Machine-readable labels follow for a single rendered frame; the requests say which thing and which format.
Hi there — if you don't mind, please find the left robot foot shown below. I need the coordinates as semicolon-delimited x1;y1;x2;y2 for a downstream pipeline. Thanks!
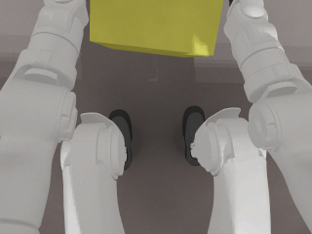
108;109;133;171

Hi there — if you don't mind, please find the left robot upper arm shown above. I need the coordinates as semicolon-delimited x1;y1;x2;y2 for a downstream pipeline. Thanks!
0;78;78;234

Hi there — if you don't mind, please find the carton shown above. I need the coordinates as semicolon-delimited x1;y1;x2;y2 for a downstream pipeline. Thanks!
90;0;223;58

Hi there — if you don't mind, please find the left robot thigh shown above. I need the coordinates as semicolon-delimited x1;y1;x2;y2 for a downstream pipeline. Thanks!
62;123;125;234

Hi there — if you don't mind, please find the robot right forearm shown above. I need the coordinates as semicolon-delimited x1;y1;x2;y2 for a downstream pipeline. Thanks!
223;0;312;103

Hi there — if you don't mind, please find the right robot upper arm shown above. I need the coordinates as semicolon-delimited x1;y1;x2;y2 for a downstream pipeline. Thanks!
247;92;312;234

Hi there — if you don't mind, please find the robot left forearm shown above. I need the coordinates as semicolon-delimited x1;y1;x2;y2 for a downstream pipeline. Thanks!
0;0;89;99

